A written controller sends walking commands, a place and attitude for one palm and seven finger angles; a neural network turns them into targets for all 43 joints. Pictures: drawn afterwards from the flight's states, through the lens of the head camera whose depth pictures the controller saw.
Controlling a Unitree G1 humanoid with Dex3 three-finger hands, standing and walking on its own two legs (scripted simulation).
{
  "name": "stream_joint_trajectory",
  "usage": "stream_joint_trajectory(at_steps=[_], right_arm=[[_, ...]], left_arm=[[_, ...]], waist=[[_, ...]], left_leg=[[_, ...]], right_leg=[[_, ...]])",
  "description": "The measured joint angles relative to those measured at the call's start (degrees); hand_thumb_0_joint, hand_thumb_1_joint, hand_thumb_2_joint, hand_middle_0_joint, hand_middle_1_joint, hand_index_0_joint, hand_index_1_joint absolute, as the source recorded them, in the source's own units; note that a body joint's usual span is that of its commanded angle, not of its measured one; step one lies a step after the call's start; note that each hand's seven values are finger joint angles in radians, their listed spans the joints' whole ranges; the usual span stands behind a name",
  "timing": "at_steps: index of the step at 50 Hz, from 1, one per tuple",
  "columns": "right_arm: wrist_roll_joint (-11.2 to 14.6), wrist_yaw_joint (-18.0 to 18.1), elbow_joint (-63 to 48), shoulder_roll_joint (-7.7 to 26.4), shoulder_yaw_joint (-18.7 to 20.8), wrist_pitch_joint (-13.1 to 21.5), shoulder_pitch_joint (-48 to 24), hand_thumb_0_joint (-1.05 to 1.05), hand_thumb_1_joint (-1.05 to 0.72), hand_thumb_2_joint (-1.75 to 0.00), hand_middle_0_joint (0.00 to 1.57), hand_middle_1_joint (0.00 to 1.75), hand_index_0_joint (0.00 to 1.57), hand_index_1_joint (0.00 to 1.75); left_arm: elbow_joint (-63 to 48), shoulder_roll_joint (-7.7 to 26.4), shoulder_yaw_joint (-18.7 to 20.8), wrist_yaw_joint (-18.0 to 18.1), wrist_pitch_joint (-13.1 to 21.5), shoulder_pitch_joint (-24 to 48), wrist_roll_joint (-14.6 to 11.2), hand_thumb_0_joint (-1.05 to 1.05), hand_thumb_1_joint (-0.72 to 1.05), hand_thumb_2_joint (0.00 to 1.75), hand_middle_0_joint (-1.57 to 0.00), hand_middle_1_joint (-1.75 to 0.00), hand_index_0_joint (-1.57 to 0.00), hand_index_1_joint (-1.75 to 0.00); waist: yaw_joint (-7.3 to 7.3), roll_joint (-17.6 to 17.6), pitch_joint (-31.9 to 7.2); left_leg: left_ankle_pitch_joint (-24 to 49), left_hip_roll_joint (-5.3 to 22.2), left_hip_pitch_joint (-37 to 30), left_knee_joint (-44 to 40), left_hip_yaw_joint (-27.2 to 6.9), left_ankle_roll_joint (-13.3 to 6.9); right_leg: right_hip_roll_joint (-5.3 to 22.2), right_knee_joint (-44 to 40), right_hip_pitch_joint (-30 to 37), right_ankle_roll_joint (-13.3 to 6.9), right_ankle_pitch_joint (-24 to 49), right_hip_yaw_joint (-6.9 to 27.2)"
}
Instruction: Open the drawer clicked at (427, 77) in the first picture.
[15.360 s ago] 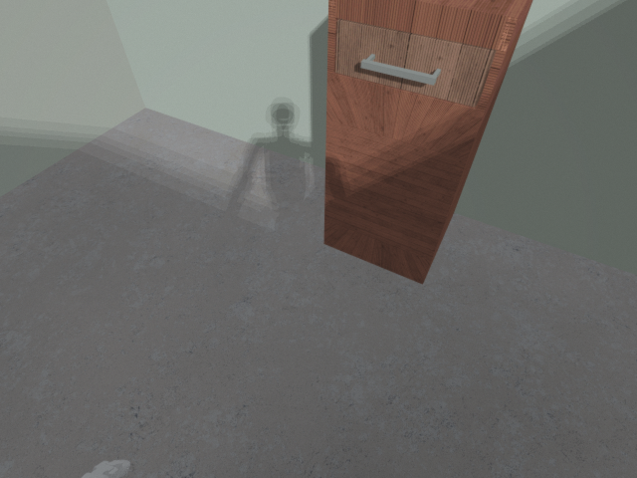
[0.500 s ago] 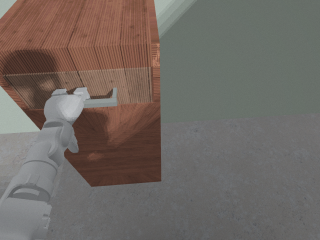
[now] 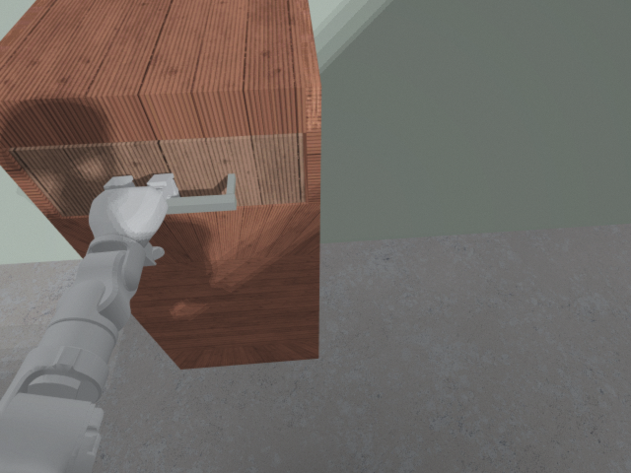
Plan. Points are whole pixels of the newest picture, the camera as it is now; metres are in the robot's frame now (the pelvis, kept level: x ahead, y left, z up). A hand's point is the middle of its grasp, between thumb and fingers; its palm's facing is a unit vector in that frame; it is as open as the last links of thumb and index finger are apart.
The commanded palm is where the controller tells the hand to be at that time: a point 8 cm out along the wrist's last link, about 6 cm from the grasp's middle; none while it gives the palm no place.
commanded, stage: close the thumb around the handle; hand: left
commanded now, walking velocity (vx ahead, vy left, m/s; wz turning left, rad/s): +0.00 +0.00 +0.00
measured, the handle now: (169, 195) +0.47 +0.23 +0.07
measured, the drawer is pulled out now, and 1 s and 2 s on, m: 0.00 0.01 0.03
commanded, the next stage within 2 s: pull the drawer open in 0.28 s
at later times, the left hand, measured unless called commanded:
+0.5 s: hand (146, 236) +0.42 +0.25 +0.05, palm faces -0.04 -0.03 -1.00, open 5.1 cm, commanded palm +0.38 +0.24 +0.10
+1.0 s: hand (147, 241) +0.41 +0.25 +0.05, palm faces -0.06 -0.03 -1.00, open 5.3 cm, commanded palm +0.39 +0.24 +0.10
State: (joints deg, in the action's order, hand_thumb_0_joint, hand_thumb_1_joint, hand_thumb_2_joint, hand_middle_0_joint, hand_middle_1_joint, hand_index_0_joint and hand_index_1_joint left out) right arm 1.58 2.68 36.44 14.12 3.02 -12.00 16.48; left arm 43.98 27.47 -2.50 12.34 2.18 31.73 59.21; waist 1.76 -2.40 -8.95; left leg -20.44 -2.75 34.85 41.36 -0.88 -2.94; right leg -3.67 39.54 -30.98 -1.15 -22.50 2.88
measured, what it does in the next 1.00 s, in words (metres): stands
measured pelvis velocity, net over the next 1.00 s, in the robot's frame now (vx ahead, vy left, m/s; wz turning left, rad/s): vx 0.00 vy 0.00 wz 0.02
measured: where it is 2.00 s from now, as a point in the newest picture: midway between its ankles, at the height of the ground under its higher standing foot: outside the picture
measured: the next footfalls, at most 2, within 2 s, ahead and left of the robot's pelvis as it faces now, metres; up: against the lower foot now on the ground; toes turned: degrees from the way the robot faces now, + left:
none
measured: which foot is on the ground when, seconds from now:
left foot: down 0.00-1.00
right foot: down 0.00-1.00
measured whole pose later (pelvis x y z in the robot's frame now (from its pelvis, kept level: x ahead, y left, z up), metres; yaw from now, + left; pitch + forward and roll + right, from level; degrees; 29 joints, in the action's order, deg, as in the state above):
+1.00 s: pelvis +0.00 +0.00 +0.00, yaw +1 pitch +13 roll -1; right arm 1.4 2.8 36.0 13.9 2.7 -11.9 13.8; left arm 41.7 26.1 -5.3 9.6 0.3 31.8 58.8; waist 0.2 -2.6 -8.6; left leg -20.7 -3.3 33.8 41.5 -2.1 -2.6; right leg -3.2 39.8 -29.6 -1.5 -23.3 1.6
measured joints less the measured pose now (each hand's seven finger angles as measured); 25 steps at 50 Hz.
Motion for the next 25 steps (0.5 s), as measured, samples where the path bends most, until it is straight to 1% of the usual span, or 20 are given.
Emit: stream_joint_trajectory(at_steps=[7,12,15,25], right_arm=[[0.04,0.07,0.29,-0.18,-0.24,-0.13,0.17,0.0,-0.91,-0.9,0.2,0.3,0.2,0.3],[0.07,0.08,0.21,-0.16,-0.27,-0.12,0.42,0.0,-0.91,-0.9,0.2,0.3,0.2,0.3],[-0.04,-0.02,0.2,-0.13,-0.16,-0.1,0.54,0.0,-0.91,-0.9,0.2,0.3,0.2,0.3],[-0.04,-0.7,0.23,0.04,0.33,-0.12,0.91,0.0,-0.91,-0.9,0.2,0.3,0.2,0.3]], left_arm=[[0.41,-0.14,-0.47,-0.11,-0.27,0.52,0.1,0.0,0.58,0.77,-0.36,-1.31,-0.4,-1.31],[1.22,-0.08,-0.95,-0.46,-0.46,1.5,0.17,0.0,0.76,0.84,-0.38,-1.33,-0.41,-1.33],[1.15,-0.04,-0.78,-0.72,-0.37,1.45,0.16,0.0,0.8,0.86,-0.39,-1.34,-0.41,-1.34],[-0.89,-0.21,-0.98,-0.63,-1.53,0.13,-0.44,0.0,0.81,0.85,-0.35,-1.35,-0.42,-1.35]], waist=[[-0.06,0.02,0.04],[-0.04,0.02,0.18],[-0.03,-0.04,0.12],[-0.14,-0.27,0.13]], left_leg=[[-0.02,-0.07,-0.15,0.0,0.0,-0.11],[0.05,-0.17,-0.02,0.08,-0.14,-0.11],[0.07,-0.17,0.11,0.12,-0.13,-0.11],[-0.13,-0.15,0.1,0.18,-0.17,-0.05]], right_leg=[[0.08,-0.1,0.21,0.1,0.01,-0.01],[0.16,-0.01,0.13,0.1,0.0,-0.18],[0.17,0.06,-0.01,0.09,0.0,-0.18],[0.15,0.07,0.02,0.03,-0.18,-0.22]])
